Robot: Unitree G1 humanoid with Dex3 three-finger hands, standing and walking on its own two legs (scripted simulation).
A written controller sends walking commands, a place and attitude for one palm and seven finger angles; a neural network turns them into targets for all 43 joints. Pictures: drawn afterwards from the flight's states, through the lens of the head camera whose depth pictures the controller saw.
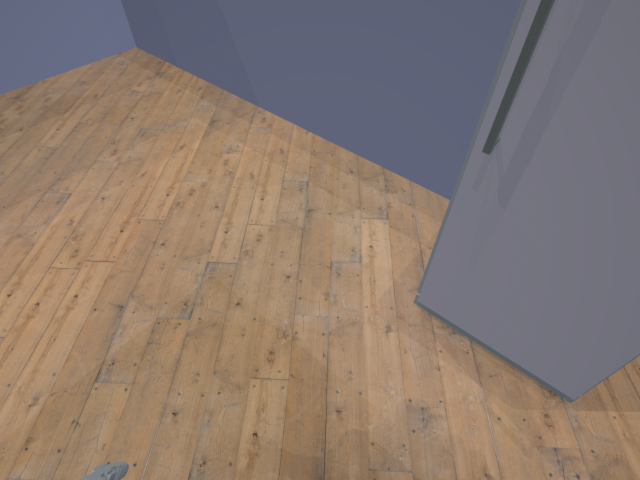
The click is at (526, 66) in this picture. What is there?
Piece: fridge door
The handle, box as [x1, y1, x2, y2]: [482, 0, 554, 154]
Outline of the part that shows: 554,0 541,0 484,145 482,151 489,154 500,137 498,136 498,134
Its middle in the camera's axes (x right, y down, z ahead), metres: +0.36 -0.34 +0.65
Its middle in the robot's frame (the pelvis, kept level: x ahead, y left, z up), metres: +0.76 -0.32 +0.22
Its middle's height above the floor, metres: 0.99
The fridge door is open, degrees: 0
